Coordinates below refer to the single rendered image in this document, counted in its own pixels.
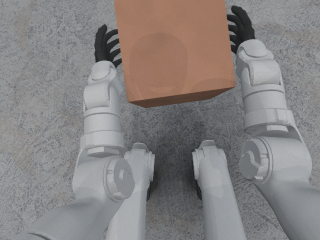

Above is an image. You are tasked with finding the left robot hand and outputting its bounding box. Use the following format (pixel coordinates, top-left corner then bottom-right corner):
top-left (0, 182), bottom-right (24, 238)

top-left (94, 24), bottom-right (122, 68)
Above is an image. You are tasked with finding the right robot hand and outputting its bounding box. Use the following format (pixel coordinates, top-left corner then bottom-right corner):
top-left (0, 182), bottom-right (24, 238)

top-left (226, 5), bottom-right (256, 55)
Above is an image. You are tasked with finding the robot right upper arm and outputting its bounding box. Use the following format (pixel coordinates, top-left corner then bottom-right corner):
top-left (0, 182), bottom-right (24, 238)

top-left (238, 136), bottom-right (320, 240)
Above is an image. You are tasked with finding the left robot thigh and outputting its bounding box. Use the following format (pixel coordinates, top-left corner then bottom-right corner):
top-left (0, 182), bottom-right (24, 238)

top-left (105, 148), bottom-right (155, 240)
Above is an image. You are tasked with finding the left robot shin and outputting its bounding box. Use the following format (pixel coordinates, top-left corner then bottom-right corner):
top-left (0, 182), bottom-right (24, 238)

top-left (124, 143), bottom-right (150, 189)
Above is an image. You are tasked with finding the robot right forearm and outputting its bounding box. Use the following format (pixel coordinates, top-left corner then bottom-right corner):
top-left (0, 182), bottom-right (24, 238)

top-left (235, 39), bottom-right (312, 172)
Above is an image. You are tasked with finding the robot left upper arm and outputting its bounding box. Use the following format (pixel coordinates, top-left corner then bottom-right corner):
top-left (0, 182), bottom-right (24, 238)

top-left (11, 155), bottom-right (135, 240)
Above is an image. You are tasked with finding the carton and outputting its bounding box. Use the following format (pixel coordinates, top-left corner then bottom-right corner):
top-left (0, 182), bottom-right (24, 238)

top-left (114, 0), bottom-right (236, 108)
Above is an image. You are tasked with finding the robot left forearm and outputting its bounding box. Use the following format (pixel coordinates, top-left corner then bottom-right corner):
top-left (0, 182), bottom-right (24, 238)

top-left (72, 60), bottom-right (125, 187)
